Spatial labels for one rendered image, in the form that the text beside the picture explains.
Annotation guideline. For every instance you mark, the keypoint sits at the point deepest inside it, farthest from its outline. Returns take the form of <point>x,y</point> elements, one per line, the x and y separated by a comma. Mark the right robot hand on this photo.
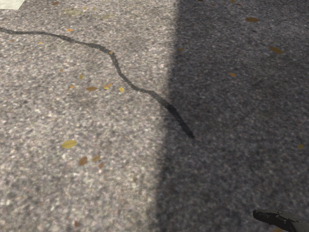
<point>281,219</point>

